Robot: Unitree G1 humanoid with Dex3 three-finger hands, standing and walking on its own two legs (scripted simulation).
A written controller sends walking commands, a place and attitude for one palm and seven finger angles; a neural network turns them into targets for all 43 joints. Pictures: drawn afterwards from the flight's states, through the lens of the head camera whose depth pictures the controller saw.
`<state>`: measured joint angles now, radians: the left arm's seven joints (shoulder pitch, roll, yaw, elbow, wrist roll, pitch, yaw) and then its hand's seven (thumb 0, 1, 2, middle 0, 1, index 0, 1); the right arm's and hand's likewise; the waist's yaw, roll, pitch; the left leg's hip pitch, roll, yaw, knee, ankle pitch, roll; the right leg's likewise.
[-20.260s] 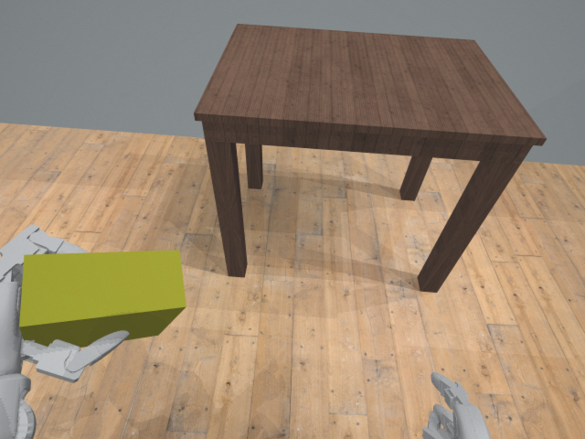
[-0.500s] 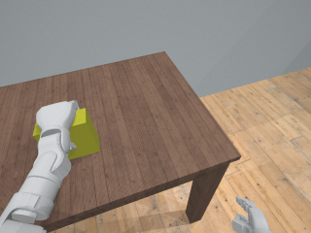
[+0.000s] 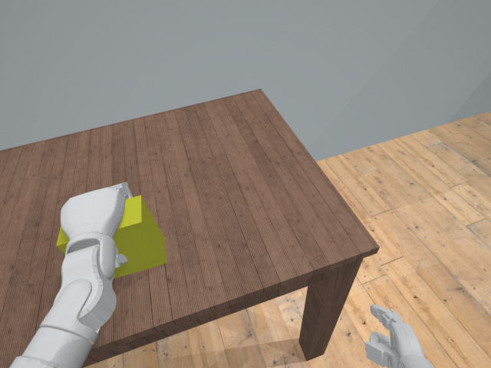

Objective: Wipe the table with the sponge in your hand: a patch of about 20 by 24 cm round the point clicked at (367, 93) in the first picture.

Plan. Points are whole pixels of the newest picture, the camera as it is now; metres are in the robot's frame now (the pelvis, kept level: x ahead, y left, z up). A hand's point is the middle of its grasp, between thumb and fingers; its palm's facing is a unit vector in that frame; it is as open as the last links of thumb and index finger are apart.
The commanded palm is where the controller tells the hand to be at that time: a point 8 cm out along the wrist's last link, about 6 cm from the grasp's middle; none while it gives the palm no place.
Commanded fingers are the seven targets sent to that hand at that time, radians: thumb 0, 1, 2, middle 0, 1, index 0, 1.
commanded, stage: wipe back along the middle lane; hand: left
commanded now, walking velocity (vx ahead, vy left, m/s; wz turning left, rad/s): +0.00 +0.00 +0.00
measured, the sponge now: (123, 247) +0.30 +0.27 +0.03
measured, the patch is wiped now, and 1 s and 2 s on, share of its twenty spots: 0.65 0.70 0.90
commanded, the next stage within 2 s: slide across to the third lane in 0.44 s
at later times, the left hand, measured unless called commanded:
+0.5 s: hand (107, 259) +0.24 +0.25 +0.09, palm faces +0.07 -0.08 -0.99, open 10.3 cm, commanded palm +0.20 +0.23 +0.12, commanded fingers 0.00 0.10 1.30 -1.20 -1.60 -1.20 -1.60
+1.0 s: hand (136, 250) +0.26 +0.21 +0.09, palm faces +0.07 -0.09 -0.99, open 10.3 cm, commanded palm +0.23 +0.19 +0.14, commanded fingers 0.00 0.10 1.30 -1.20 -1.60 -1.20 -1.60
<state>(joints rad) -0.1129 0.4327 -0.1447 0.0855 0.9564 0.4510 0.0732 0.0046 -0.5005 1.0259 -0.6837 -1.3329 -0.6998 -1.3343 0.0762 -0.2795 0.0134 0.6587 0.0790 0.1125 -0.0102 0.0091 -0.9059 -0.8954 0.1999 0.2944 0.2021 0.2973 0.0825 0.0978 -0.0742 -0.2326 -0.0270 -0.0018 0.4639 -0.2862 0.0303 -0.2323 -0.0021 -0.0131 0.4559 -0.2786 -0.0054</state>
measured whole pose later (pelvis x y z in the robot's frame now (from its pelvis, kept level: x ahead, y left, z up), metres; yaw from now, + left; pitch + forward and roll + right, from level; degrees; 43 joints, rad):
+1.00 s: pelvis -0.02 -0.01 +0.00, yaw +0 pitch -1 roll +0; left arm -0.10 0.35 -0.29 -0.01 0.98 0.51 0.07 -0.02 -0.50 1.03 -0.68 -1.33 -0.70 -1.33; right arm 0.02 -0.25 0.03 0.69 0.08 0.06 -0.01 0.01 -0.91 -0.90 0.20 0.29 0.20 0.30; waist 0.12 0.11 -0.05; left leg -0.18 -0.02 -0.01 0.44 -0.25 0.02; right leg -0.19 0.00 -0.02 0.46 -0.26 -0.02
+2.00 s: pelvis -0.03 -0.04 +0.00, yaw -1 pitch +3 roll +1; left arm -0.47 0.34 -0.23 0.52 0.95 0.47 0.08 -0.01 -0.52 1.03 -0.70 -1.32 -0.72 -1.31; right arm 0.09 -0.29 0.01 0.73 0.09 0.12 -0.06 0.01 -0.91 -0.90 0.20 0.29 0.20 0.30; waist 0.04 0.08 -0.08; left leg -0.26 0.01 -0.01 0.46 -0.24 0.00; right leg -0.29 0.04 -0.02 0.49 -0.25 -0.06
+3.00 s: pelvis -0.02 -0.01 +0.00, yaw +0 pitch +9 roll +0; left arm -0.85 0.38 -0.16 1.02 1.00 0.34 0.16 0.01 -0.52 1.03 -0.71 -1.32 -0.73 -1.31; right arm 0.18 -0.26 0.01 0.76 0.07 0.12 -0.03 0.00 -0.91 -0.90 0.20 0.29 0.20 0.30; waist -0.03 0.05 -0.11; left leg -0.41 -0.01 0.00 0.51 -0.26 0.02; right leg -0.41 0.01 -0.01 0.49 -0.24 -0.02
